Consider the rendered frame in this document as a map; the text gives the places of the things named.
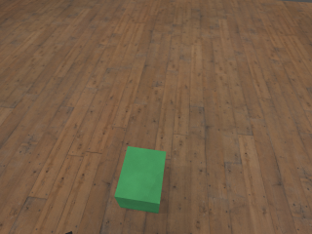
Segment carton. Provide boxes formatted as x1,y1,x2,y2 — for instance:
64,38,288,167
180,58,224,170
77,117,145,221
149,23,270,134
114,146,167,214

